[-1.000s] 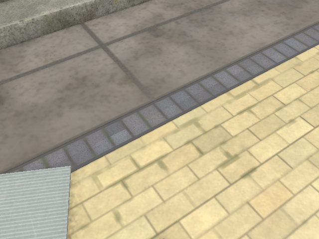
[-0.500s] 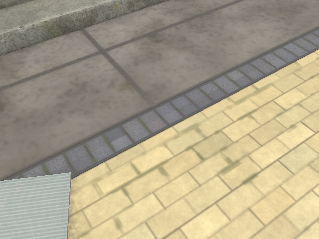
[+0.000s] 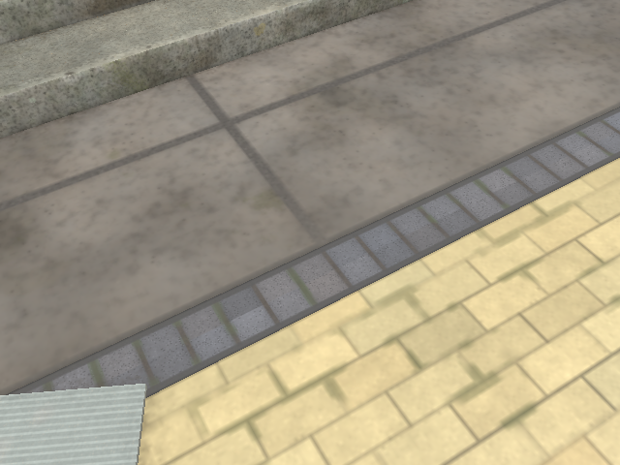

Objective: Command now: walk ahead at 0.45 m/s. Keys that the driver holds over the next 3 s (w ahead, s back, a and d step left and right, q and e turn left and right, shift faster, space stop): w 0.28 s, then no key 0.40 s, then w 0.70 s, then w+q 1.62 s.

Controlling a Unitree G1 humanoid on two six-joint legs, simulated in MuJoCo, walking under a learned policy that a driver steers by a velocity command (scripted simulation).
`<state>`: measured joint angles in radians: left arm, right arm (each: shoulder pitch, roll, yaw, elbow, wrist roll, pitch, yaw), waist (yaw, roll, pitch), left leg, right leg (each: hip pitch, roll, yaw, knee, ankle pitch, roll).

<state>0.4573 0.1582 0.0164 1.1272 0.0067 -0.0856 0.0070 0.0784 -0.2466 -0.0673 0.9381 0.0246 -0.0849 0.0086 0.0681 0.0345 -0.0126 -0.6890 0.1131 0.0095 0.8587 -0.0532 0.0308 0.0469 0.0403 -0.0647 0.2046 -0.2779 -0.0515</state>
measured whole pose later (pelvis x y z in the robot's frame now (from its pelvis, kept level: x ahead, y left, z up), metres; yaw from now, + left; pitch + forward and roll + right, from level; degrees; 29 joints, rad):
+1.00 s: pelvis +0.41 +0.06 +0.00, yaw +1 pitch +3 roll -1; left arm 0.27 0.26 0.09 1.02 -0.03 -0.04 0.03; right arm 0.19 -0.26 -0.06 1.04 0.01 -0.06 -0.02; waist 0.01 -0.02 -0.06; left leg -0.35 0.04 0.05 0.59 -0.30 0.06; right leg -0.29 -0.01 -0.01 0.40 -0.16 -0.02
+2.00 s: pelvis +0.91 +0.09 -0.02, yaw +17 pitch +2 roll -3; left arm 0.30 0.26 0.08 1.00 -0.01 -0.07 0.02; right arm 0.05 -0.23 -0.07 0.80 0.02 -0.03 0.05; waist 0.06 0.02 0.03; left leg -0.62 0.09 0.05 0.67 -0.10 0.09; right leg 0.11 -0.03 -0.30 0.28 -0.40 0.05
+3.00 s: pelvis +1.39 +0.36 -0.01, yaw +53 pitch +2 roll -1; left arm 0.38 0.28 0.06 0.89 0.02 -0.07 0.00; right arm 0.07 -0.27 -0.04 0.64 -0.05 0.01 0.08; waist 0.08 0.02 0.04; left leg -0.54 0.02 0.07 0.62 -0.19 0.09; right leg 0.05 -0.04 -0.24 0.31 -0.38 0.04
